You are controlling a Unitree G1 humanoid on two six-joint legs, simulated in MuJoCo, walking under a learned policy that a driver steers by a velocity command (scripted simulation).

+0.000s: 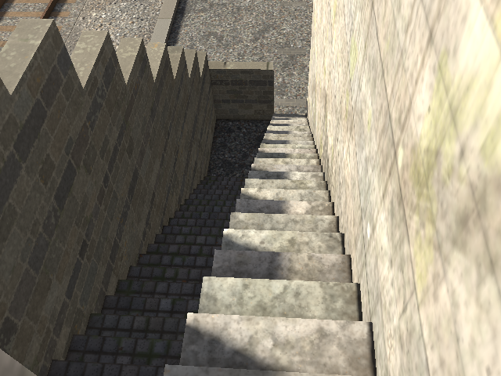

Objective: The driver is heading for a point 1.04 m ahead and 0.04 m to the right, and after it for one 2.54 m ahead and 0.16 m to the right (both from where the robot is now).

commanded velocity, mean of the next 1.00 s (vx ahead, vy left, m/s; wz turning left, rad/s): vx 0.44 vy -0.04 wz -0.09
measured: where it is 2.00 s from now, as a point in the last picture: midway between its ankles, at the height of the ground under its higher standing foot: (266, 320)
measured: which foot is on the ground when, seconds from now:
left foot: up 0.00-0.30, down 0.32-0.86, up 0.88-1.00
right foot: down 0.00-0.32, up 0.34-0.86, down 0.88-1.00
